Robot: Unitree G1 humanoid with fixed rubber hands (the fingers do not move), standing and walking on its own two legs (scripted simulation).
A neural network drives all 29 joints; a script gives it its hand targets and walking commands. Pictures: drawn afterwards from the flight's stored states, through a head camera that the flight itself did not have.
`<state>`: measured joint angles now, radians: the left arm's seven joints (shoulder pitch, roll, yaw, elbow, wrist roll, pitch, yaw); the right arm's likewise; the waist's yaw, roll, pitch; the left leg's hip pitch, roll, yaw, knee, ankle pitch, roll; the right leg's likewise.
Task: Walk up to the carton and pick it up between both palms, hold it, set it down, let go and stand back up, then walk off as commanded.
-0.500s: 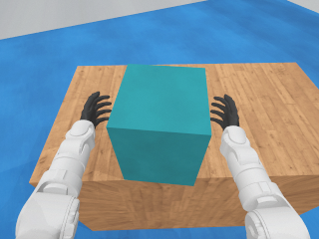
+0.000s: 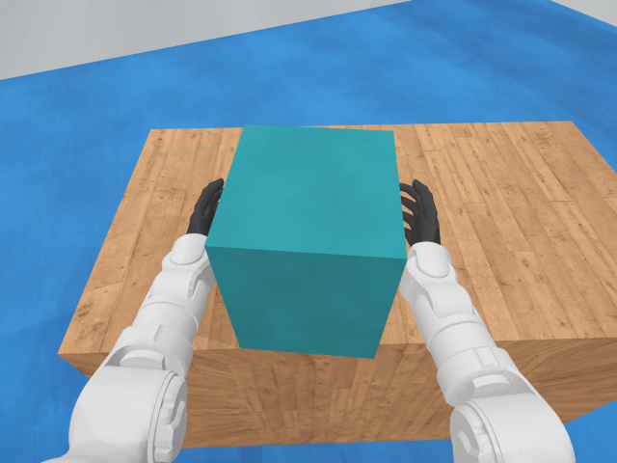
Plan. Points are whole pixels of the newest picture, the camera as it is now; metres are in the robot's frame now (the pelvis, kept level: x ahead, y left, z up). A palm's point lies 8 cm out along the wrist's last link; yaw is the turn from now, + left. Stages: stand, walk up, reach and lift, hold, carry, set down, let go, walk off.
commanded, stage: reach and lift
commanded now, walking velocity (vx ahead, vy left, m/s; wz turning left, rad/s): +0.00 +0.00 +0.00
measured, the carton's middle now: (312, 246) +0.41 -0.04 +0.05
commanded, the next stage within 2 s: none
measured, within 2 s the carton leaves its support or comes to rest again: leaves its support in 1.40 s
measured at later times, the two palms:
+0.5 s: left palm (202, 236) +0.42 +0.11 +0.08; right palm (421, 244) +0.37 -0.18 +0.08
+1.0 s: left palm (195, 245) +0.41 +0.12 +0.08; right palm (417, 251) +0.36 -0.17 +0.08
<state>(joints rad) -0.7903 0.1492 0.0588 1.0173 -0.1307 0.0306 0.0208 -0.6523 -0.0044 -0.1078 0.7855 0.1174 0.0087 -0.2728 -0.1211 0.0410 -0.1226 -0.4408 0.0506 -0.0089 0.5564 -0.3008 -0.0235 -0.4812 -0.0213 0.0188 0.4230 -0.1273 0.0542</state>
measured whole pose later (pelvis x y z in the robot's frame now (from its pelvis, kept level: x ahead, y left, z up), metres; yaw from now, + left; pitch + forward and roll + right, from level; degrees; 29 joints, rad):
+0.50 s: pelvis -0.01 +0.01 +0.00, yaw +0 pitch +9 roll -2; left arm -0.83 0.12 0.09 1.07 -0.03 0.01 0.06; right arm -0.69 0.05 -0.27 0.88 -0.02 -0.02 -0.24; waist -0.12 0.01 -0.11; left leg -0.41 0.05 -0.01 0.57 -0.31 -0.02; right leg -0.45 -0.02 0.02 0.41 -0.12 0.06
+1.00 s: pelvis +0.02 +0.01 +0.01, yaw +2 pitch +3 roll -2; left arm -0.69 0.04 0.15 1.12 0.03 -0.12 0.05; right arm -0.51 0.09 -0.31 0.77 -0.11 -0.04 -0.19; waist -0.14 0.07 -0.10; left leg -0.20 0.02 -0.04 0.46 -0.31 0.00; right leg -0.22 -0.05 -0.02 0.32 -0.14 0.07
